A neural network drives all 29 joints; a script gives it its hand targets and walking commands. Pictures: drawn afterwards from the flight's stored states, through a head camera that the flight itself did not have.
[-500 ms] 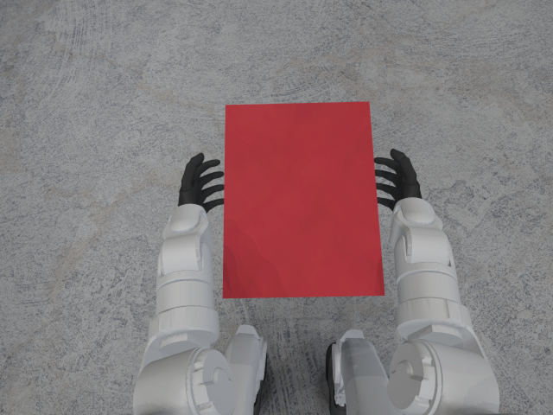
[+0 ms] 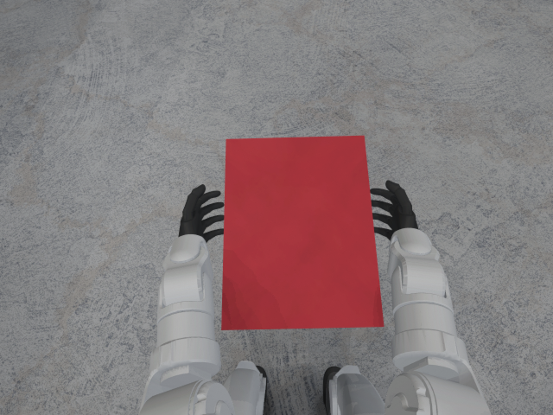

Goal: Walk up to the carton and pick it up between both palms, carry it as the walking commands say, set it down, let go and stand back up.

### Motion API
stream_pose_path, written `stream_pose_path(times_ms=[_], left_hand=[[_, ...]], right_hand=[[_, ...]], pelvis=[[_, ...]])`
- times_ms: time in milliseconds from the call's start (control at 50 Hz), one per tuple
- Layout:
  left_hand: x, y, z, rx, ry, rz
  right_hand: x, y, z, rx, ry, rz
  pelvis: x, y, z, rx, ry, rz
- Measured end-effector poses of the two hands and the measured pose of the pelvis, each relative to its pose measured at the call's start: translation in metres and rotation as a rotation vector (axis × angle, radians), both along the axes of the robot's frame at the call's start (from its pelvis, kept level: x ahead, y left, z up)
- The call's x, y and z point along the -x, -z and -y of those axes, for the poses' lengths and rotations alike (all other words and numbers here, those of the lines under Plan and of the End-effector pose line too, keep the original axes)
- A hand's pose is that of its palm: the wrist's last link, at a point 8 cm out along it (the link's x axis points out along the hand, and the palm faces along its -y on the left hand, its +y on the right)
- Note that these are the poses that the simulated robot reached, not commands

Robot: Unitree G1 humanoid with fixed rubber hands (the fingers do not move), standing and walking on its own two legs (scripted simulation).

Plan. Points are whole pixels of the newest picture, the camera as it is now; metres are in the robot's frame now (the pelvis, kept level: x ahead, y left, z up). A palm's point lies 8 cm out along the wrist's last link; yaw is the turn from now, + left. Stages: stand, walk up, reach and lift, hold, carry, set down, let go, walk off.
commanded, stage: reach and lift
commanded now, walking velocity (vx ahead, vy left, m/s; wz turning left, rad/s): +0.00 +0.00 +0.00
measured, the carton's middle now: (296, 236) +0.39 +0.02 -0.11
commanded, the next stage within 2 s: none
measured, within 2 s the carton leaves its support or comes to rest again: neither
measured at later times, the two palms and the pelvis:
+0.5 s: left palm (173, 226) +0.34 +0.17 +0.04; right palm (417, 230) +0.35 -0.13 +0.04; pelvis +0.02 +0.00 +0.04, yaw +0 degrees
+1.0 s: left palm (151, 227) +0.32 +0.17 +0.11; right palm (440, 223) +0.33 -0.13 +0.10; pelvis +0.02 +0.00 +0.06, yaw +1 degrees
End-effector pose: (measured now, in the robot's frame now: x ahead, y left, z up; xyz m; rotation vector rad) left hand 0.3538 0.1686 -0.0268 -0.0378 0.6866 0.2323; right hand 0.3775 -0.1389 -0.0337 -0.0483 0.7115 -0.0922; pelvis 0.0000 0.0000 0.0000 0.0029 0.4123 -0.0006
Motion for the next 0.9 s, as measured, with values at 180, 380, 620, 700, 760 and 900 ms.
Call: stream_pose_path(times_ms=[180, 380, 620, 700, 760, 900], left_hand=[[0.004, -0.025, -0.003, -0.010, 0.009, 0.005], [0.007, -0.054, -0.005, -0.025, 0.025, 0.013], [0.017, -0.088, -0.006, -0.038, 0.033, 0.026], [0.021, -0.099, -0.006, -0.042, 0.031, 0.033], [0.025, -0.106, -0.006, -0.044, 0.028, 0.038], [0.035, -0.124, -0.005, -0.048, 0.019, 0.049]], right_hand=[[0.007, -0.025, -0.003, 0.002, -0.005, 0.004], [0.017, -0.053, -0.004, 0.004, -0.002, 0.014], [0.029, -0.089, -0.004, 0.000, -0.009, 0.036], [0.032, -0.101, -0.004, 0.000, -0.014, 0.046], [0.034, -0.109, -0.004, 0.002, -0.018, 0.054], [0.040, -0.127, -0.004, 0.000, -0.023, 0.069]], pelvis=[[-0.006, -0.018, -0.002, 0.001, -0.001, 0.077], [-0.015, -0.036, -0.004, 0.001, -0.003, 0.168], [-0.023, -0.049, -0.003, -0.001, -0.008, 0.303], [-0.024, -0.052, -0.002, -0.001, -0.011, 0.348], [-0.024, -0.053, 0.000, -0.001, -0.013, 0.381], [-0.023, -0.055, 0.002, -0.002, -0.014, 0.456]])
